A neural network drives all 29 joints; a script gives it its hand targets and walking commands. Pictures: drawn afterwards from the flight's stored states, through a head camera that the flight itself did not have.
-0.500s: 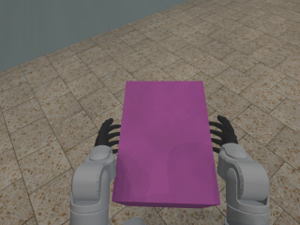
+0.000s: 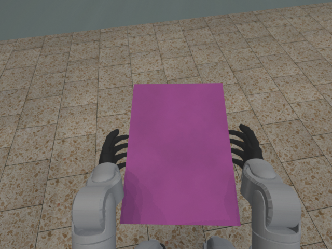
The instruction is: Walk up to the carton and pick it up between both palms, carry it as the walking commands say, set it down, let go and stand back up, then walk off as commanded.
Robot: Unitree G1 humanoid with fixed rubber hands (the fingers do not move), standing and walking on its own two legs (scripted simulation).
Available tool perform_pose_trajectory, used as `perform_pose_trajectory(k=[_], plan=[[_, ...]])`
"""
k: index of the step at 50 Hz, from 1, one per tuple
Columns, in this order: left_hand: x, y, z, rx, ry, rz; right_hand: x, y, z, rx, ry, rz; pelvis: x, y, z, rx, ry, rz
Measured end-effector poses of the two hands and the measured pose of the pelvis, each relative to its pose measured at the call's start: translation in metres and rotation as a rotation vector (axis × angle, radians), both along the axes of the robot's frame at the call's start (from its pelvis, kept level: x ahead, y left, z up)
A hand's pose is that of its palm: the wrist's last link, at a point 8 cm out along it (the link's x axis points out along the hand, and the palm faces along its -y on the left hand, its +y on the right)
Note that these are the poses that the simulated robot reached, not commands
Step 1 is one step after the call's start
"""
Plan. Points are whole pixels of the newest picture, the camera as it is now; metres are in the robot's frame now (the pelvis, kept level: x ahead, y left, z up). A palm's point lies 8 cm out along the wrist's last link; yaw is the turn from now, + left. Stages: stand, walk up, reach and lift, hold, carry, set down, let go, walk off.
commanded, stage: carry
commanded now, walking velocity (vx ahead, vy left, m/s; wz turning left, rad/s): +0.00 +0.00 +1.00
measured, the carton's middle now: (177, 157) +0.32 +0.00 +0.01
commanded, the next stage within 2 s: none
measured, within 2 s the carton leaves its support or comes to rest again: neither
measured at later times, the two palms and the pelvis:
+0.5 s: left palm (48, 211) +0.18 +0.24 +0.09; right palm (194, 157) +0.28 -0.03 +0.10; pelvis -0.02 +0.02 +0.00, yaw +16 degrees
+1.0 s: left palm (45, 212) +0.17 +0.23 +0.11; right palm (203, 163) +0.26 -0.04 +0.12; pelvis -0.03 +0.02 +0.01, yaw +17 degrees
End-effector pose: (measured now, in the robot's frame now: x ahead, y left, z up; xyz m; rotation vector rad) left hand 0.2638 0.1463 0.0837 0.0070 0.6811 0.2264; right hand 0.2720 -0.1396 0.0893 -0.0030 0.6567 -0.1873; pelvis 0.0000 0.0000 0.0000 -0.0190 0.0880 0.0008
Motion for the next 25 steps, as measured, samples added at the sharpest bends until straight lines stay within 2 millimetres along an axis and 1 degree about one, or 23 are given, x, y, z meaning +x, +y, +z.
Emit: perform_pose_trajectory(k=[5,7,10,13,15,17,19,21,23,25], plan=[[-0.021,0.005,0.013,0.032,-0.032,0.079,0.003,0.006,0.004,0.028,-0.035,0.084,-0.001,-0.014,-0.003,0.011,-0.005,0.085],[-0.031,0.007,0.014,0.032,-0.009,0.102,0.002,0.01,0.006,0.021,-0.013,0.11,-0.001,-0.017,0.001,0.031,-0.018,0.134],[-0.045,0.018,0.019,0.032,0.013,0.15,0.003,0.023,0.012,0.025,0.002,0.16,-0.001,-0.016,0.007,0.051,-0.035,0.182],[-0.055,0.033,0.025,0.025,-0.006,0.2,0.007,0.041,0.02,0.022,-0.021,0.208,0.0,-0.011,0.007,0.059,-0.04,0.218],[-0.06,0.045,0.025,0.015,-0.019,0.224,0.011,0.055,0.023,0.011,-0.035,0.229,-0.001,-0.005,0.005,0.058,-0.041,0.24],[-0.066,0.058,0.022,0.002,-0.024,0.242,0.013,0.071,0.023,-0.002,-0.042,0.246,-0.002,0.003,0.001,0.05,-0.043,0.261],[-0.071,0.073,0.014,-0.01,-0.024,0.262,0.014,0.089,0.02,-0.018,-0.043,0.264,-0.004,0.013,-0.006,0.043,-0.046,0.273],[-0.078,0.086,0.006,-0.027,0.007,0.293,0.012,0.104,0.015,-0.04,-0.011,0.296,-0.007,0.019,-0.005,0.041,-0.043,0.277],[-0.085,0.093,0.002,-0.04,0.041,0.31,0.007,0.111,0.012,-0.054,0.024,0.314,-0.012,0.022,0.0,0.027,-0.04,0.28],[-0.089,0.095,0.004,-0.051,0.05,0.308,0.004,0.114,0.013,-0.066,0.036,0.312,-0.016,0.023,0.004,0.015,-0.037,0.286]])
